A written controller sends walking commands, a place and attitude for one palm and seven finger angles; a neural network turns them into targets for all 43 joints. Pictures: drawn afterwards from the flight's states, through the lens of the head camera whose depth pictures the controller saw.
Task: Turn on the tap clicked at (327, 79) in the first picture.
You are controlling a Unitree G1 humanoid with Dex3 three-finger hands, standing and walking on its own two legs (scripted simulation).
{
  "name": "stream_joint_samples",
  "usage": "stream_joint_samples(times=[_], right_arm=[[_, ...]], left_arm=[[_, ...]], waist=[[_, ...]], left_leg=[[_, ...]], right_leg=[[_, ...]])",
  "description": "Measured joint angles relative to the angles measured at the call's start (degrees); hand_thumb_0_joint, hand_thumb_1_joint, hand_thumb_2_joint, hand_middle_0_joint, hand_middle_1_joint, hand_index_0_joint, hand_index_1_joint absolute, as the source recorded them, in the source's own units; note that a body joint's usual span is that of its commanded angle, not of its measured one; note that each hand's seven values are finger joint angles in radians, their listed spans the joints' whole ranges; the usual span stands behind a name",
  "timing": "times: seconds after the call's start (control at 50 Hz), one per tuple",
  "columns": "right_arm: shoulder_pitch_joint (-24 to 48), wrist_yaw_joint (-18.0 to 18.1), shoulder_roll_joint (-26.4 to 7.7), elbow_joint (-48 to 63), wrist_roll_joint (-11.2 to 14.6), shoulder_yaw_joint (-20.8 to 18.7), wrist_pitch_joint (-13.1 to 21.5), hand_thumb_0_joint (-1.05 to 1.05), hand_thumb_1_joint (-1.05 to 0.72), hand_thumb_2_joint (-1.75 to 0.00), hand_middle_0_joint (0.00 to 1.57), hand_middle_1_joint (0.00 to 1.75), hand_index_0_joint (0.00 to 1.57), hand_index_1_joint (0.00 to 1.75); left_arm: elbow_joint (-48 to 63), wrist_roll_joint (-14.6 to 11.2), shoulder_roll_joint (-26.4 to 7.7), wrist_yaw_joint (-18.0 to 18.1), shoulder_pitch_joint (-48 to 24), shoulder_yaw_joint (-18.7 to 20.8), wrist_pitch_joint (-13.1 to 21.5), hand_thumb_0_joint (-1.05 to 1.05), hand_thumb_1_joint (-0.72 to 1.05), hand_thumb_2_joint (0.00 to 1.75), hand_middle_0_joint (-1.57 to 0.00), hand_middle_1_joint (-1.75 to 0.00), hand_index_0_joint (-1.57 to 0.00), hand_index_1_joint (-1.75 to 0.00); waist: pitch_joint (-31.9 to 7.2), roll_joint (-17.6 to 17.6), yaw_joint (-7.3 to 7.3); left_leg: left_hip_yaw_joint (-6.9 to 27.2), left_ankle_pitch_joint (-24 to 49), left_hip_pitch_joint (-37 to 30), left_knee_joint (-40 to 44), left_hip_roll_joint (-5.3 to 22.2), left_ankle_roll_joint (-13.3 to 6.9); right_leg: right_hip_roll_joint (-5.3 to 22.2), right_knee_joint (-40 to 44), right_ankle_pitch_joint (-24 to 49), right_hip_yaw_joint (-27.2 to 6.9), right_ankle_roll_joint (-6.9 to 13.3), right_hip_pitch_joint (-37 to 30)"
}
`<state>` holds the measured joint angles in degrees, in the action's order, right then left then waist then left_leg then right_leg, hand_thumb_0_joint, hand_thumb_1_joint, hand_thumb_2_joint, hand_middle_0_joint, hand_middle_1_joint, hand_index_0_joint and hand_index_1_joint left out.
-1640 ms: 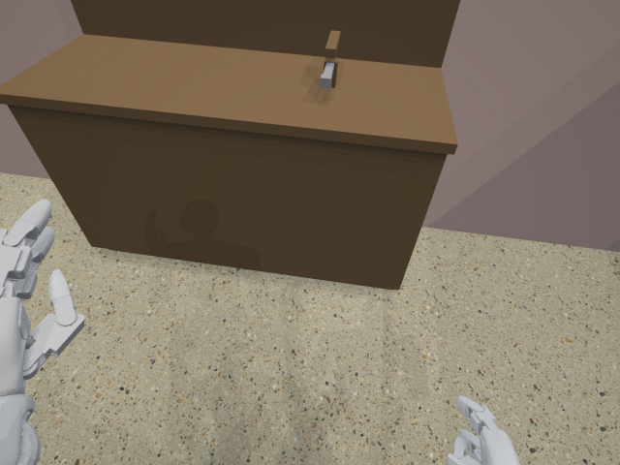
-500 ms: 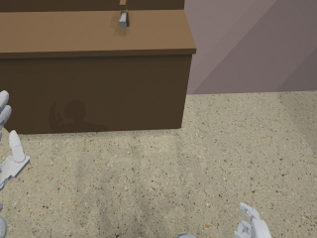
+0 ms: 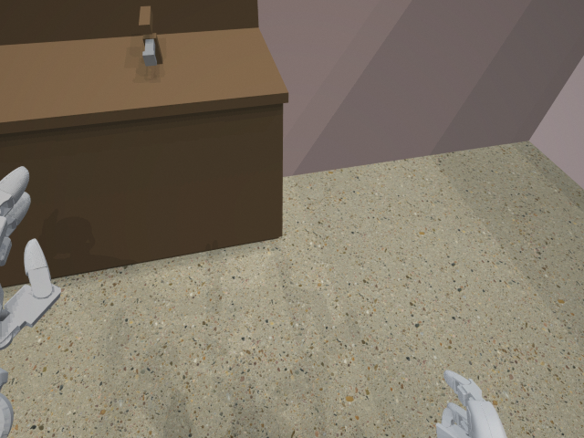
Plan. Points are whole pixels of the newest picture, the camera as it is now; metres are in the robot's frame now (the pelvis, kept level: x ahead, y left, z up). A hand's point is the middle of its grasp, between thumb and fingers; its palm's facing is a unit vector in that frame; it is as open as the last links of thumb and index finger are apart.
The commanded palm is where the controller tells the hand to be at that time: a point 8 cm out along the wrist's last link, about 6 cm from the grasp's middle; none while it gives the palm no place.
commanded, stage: take the last steps up to it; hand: left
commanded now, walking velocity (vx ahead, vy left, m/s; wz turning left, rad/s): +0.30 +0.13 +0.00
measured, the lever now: (149, 58) +0.96 +0.43 +0.05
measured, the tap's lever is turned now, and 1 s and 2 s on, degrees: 0 0 0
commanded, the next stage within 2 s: none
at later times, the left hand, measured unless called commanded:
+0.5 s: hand (50, 258) +0.25 +0.26 +0.18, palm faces +0.41 -0.82 -0.40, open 7.4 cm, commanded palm +0.20 +0.30 +0.18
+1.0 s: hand (101, 182) +0.36 +0.26 +0.17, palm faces +0.37 -0.81 -0.46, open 7.4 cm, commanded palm +0.31 +0.31 +0.18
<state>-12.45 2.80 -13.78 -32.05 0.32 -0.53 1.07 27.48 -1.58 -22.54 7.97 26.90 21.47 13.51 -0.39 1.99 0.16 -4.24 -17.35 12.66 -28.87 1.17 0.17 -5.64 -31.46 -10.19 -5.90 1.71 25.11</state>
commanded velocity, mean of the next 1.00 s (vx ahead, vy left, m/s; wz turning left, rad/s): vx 0.30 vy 0.12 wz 0.03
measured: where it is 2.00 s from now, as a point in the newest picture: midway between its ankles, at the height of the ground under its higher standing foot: (275, 386)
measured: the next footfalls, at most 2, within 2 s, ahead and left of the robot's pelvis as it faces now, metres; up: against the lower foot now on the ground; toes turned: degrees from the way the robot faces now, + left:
right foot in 0.16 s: +0.07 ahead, -0.10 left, +0.00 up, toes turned -5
left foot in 0.46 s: +0.12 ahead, +0.16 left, +0.00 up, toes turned +6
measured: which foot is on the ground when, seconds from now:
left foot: down 0.00-0.18, up 0.20-0.44, down 0.46-0.74, up 0.76-1.00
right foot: up 0.00-0.14, down 0.16-0.48, up 0.50-0.72, down 0.74-1.00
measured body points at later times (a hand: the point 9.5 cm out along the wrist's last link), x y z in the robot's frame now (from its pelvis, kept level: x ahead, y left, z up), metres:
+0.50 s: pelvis +0.04 +0.03 +0.00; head +0.04 +0.03 +0.45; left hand +0.22 +0.31 +0.20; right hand +0.17 -0.23 -0.10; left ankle +0.08 +0.15 -0.73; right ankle +0.03 -0.09 -0.72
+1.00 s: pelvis +0.14 +0.03 +0.01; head +0.18 +0.02 +0.46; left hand +0.34 +0.30 +0.20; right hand +0.28 -0.22 -0.10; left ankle +0.21 +0.19 -0.69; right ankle +0.10 -0.06 -0.73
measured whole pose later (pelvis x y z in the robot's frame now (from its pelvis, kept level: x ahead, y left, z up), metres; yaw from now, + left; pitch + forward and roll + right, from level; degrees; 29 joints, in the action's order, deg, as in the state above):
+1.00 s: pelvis +0.14 +0.03 +0.01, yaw -1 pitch +1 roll +2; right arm -12.7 3.1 -14.0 -36.7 -0.5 -1.5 3.2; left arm 27.0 -0.3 -19.7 8.7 28.4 20.4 15.1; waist 3.3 0.6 0.0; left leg -6.2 -17.0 28.2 -46.3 5.8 0.4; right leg 5.0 -29.6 -19.4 8.9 1.3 10.6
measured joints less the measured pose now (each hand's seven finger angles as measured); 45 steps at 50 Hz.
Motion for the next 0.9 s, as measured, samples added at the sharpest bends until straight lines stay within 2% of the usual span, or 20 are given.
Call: stream_joint_samples(times=[0.04, 0.08, 0.14, 0.16, 0.18, 0.2, 0.26, 0.3, 0.36, 0.46, 0.48, 0.52, 0.58, 0.64, 0.7, 0.74, 0.76, 0.8, 0.86, 0.9], right_arm=[[-0.8, 0.4, 0.2, -0.3, 0.0, -0.1, 0.4, 0.01, -0.91, -0.90, 0.20, 0.29, 0.20, 0.30], [-2.2, 0.7, 0.6, -0.8, 0.0, -0.1, 1.6, 0.01, -0.91, -0.90, 0.20, 0.29, 0.20, 0.30], [-3.6, 0.9, 1.3, -1.7, -0.2, 0.7, 3.1, 0.01, -0.91, -0.90, 0.20, 0.29, 0.20, 0.30], [-3.8, 0.9, 1.6, -2.0, -0.3, 1.0, 3.4, 0.01, -0.90, -0.90, 0.20, 0.29, 0.20, 0.30], [-3.4, 0.9, 1.7, -2.4, -0.5, 1.1, 3.5, 0.01, -0.90, -0.90, 0.20, 0.30, 0.20, 0.30], [-3.0, 0.9, 1.7, -3.2, -0.5, 1.1, 3.4, 0.01, -0.90, -0.90, 0.20, 0.30, 0.20, 0.30], [-2.0, 0.5, 1.6, -5.6, -0.7, 0.8, 2.5, 0.01, -0.90, -0.90, 0.20, 0.30, 0.20, 0.30], [-1.7, 0.2, 1.6, -6.1, -0.8, 0.8, 1.8, 0.01, -0.90, -0.90, 0.20, 0.30, 0.20, 0.30], [-2.1, 0.1, 1.9, -5.7, -1.0, 0.9, 1.4, 0.01, -0.90, -0.90, 0.20, 0.30, 0.20, 0.30], [-3.6, 1.2, 0.9, -4.3, -1.2, 0.2, 3.0, 0.01, -0.90, -0.90, 0.20, 0.30, 0.20, 0.30], [-3.4, 1.5, 0.8, -4.2, -1.1, 0.0, 3.2, 0.01, -0.90, -0.90, 0.20, 0.30, 0.20, 0.30], [-2.5, 1.8, 1.5, -4.7, -0.8, -0.2, 3.7, 0.01, -0.90, -0.90, 0.20, 0.30, 0.20, 0.30], [-1.7, 1.4, 3.2, -5.3, -0.5, 0.1, 4.6, 0.01, -0.91, -0.90, 0.20, 0.29, 0.20, 0.30], [-1.4, 0.9, 4.6, -5.3, -0.5, 1.1, 5.6, 0.01, -0.91, -0.90, 0.20, 0.29, 0.20, 0.30], [-1.4, 0.6, 5.4, -4.7, -0.7, 2.1, 6.0, 0.01, -0.90, -0.90, 0.20, 0.30, 0.20, 0.30], [-1.5, 0.6, 5.6, -4.0, -0.8, 2.4, 5.8, 0.01, -0.90, -0.90, 0.20, 0.30, 0.21, 0.30], [-1.3, 0.5, 5.3, -4.0, -0.8, 2.4, 5.5, 0.01, -0.90, -0.90, 0.20, 0.30, 0.21, 0.30], [-0.3, 0.1, 4.3, -5.3, -0.7, 1.7, 4.4, 0.01, -0.90, -0.90, 0.20, 0.30, 0.21, 0.30], [0.6, -0.3, 2.5, -6.8, -0.6, 1.0, 2.8, 0.01, -0.90, -0.90, 0.20, 0.30, 0.21, 0.30], [0.6, -0.2, 1.5, -6.8, -0.5, 0.5, 2.1, 0.01, -0.90, -0.90, 0.20, 0.30, 0.21, 0.30]], left_arm=[[-1.3, 0.4, 1.1, 0.2, 0.3, -0.2, -0.8, 0.02, 0.89, 0.90, -0.21, -0.31, -0.22, -0.30], [-2.2, 0.9, 2.3, 0.5, 1.1, -0.8, -1.8, 0.02, 0.89, 0.90, -0.21, -0.31, -0.22, -0.30], [-2.8, 1.6, 3.1, 1.0, 1.4, -1.9, -2.3, 0.02, 0.89, 0.90, -0.21, -0.31, -0.21, -0.30], [-2.9, 1.8, 2.9, 1.1, 1.0, -2.0, -2.2, 0.02, 0.89, 0.90, -0.21, -0.31, -0.21, -0.30], [-3.3, 2.1, 3.0, 1.1, 0.0, -2.2, -2.0, 0.02, 0.89, 0.90, -0.21, -0.31, -0.21, -0.30], [-3.8, 2.2, 3.2, 1.1, -1.5, -2.7, -1.8, 0.02, 0.89, 0.90, -0.21, -0.31, -0.21, -0.30], [-4.8, 2.1, 3.8, 0.6, -4.1, -4.1, -1.1, 0.02, 0.89, 0.90, -0.21, -0.31, -0.21, -0.30], [-3.8, 1.9, 3.7, 0.4, -2.8, -3.8, -0.4, 0.02, 0.89, 0.90, -0.21, -0.31, -0.22, -0.30], [-1.0, 1.7, 2.2, 0.4, 0.7, -2.2, 0.8, 0.02, 0.89, 0.90, -0.21, -0.31, -0.22, -0.30], [1.4, 1.3, 1.5, 1.2, 2.0, -1.0, 1.7, 0.02, 0.89, 0.90, -0.21, -0.31, -0.22, -0.30], [1.2, 1.1, 1.5, 1.3, 1.3, -0.7, 1.8, 0.02, 0.89, 0.90, -0.21, -0.31, -0.22, -0.30], [-1.1, 1.2, 1.9, 1.5, -0.5, -0.2, 1.7, 0.02, 0.89, 0.90, -0.21, -0.31, -0.22, -0.30], [-4.5, 1.5, 2.4, 1.4, -2.2, -0.1, 0.5, 0.02, 0.89, 0.90, -0.21, -0.31, -0.21, -0.30], [-4.1, 1.4, 3.1, 1.3, -1.8, -0.9, -0.5, 0.02, 0.89, 0.90, -0.21, -0.31, -0.21, -0.30], [-2.2, 1.3, 2.9, 1.1, -0.3, -1.7, -0.7, 0.02, 0.89, 0.90, -0.21, -0.31, -0.21, -0.30], [-1.1, 1.5, 1.7, 1.0, 0.1, -1.6, -0.6, 0.02, 0.89, 0.90, -0.21, -0.31, -0.21, -0.30], [-1.0, 1.7, 1.4, 0.9, -0.3, -1.6, -0.4, 0.02, 0.89, 0.90, -0.21, -0.31, -0.21, -0.30], [-1.9, 1.5, 1.6, 0.5, -1.8, -2.1, -0.1, 0.02, 0.89, 0.90, -0.21, -0.31, -0.21, -0.30], [-3.2, 1.0, 3.0, 0.1, -1.6, -2.1, 0.6, 0.02, 0.89, 0.90, -0.21, -0.31, -0.22, -0.30], [-3.3, 1.0, 3.5, 0.0, -0.4, -1.7, 1.1, 0.02, 0.89, 0.90, -0.21, -0.31, -0.22, -0.30]], waist=[[-0.9, -0.4, -0.04], [-2.1, -1.6, -0.29], [-3.0, -2.9, -0.29], [-3.1, -2.9, -0.18], [-2.7, -3.4, -0.17], [-2.2, -3.8, -0.43], [-0.9, -3.5, -0.84], [-0.4, -2.8, -1.33], [0.1, -1.1, -1.71], [1.1, -0.8, -0.58], [1.5, -0.6, -0.21], [1.5, -0.6, 0.11], [0.6, -1.6, -0.61], [0.4, -2.6, -0.71], [0.5, -3.6, -0.59], [0.6, -3.8, -0.55], [0.9, -4.4, -0.50], [1.5, -5.0, -0.27], [1.9, -4.7, -0.19], [2.1, -4.1, -0.50]], left_leg=[[-0.5, -0.6, -0.6, -0.7, 0.7, 0.1], [-0.3, -1.6, -1.3, -1.2, 1.7, 0.2], [-0.2, -3.5, -1.3, -3.8, 3.2, 1.1], [-0.3, -4.6, -0.6, -5.7, 3.4, 1.4], [-0.1, -5.9, 0.4, -8.1, 4.0, 1.0], [0.5, -7.9, 1.9, -11.5, 4.0, 0.5], [2.1, -10.0, 8.2, -25.1, 2.0, 0.0], [1.8, -8.9, 10.9, -28.0, 1.6, 0.0], [0.4, -6.6, 11.0, -20.5, 2.4, -0.3], [-2.0, -0.3, 4.3, -2.5, 2.6, -0.9], [-2.5, 3.4, 3.9, -2.5, 2.3, -0.9], [-3.5, 3.4, 3.7, -4.3, 1.9, -0.8], [-3.5, 1.9, 2.7, -3.4, 1.8, -1.5], [-3.7, 2.0, 1.4, -1.6, 2.2, -1.1], [-3.9, 1.0, 0.6, -1.7, 2.8, -0.2], [-3.7, -1.2, 1.5, -4.7, 2.9, 0.4], [-3.3, -2.9, 3.0, -8.3, 3.4, -0.2], [-0.7, -7.0, 7.7, -20.9, 2.8, -0.5], [1.2, -5.2, 14.3, -35.2, 1.9, 0.5], [1.0, -3.2, 17.1, -36.0, 2.8, 0.9]], right_leg=[[0.7, -7.6, -7.0, 2.5, -1.3, 1.0], [2.0, -12.4, -10.5, 5.6, -1.9, 0.2], [4.1, -6.0, -11.4, 9.5, -2.1, -5.7], [4.7, -2.7, -9.2, 10.0, -1.3, -7.4], [4.4, -2.5, -5.8, 10.6, -0.1, -7.3], [4.3, -3.7, -5.4, 11.1, 0.8, -6.8], [5.1, -4.1, -6.8, 11.7, 1.6, -7.0], [5.7, -2.3, -6.1, 11.3, 1.3, -7.9], [6.9, 0.0, -5.1, 10.3, 0.5, -9.1], [8.2, -2.7, -7.8, 9.2, -1.4, -10.0], [8.5, -5.0, -9.9, 8.3, -1.4, -9.6], [8.5, -14.5, -16.7, 7.5, -1.5, -6.7], [8.2, -25.1, -17.8, 9.0, -2.0, -2.6], [8.6, -22.4, -16.5, 11.4, -2.6, -1.8], [8.3, -12.4, -15.1, 13.8, -2.8, -4.4], [8.0, -3.7, -11.7, 14.7, -2.1, -7.6], [7.7, -3.2, -7.9, 15.1, -0.6, -7.7], [7.8, -5.6, -8.2, 15.7, 1.4, -7.4], [8.3, -3.7, -9.4, 15.5, 1.5, -9.6], [8.7, -1.0, -8.7, 15.5, 0.8, -11.3]])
